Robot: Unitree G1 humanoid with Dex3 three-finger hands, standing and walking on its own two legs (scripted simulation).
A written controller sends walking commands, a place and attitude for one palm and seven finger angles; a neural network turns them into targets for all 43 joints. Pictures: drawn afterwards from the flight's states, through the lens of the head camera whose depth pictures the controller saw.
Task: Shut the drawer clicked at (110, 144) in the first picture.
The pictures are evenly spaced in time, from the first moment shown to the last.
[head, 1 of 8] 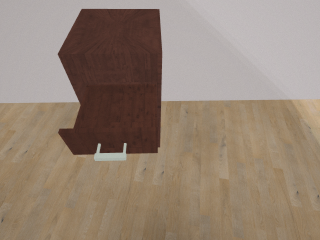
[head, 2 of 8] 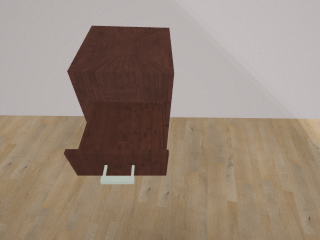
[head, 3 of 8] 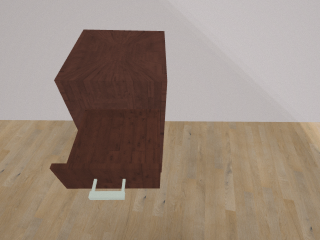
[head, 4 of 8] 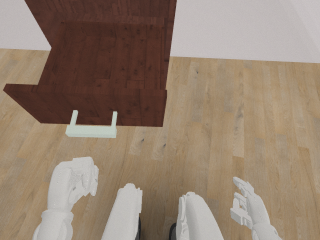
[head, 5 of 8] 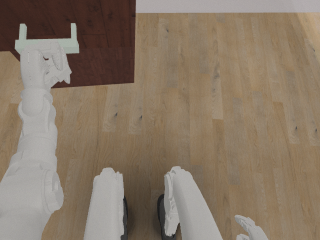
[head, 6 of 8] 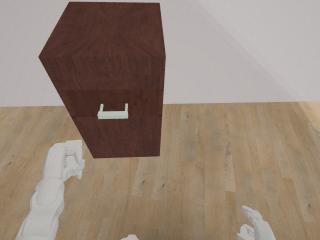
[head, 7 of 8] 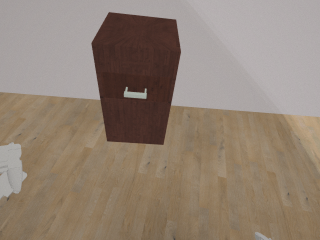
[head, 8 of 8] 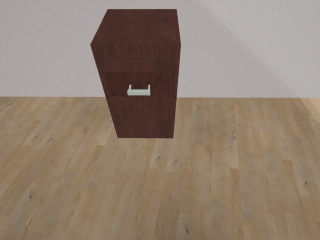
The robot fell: no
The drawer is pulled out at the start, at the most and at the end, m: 0.29 0.29 0.00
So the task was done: yes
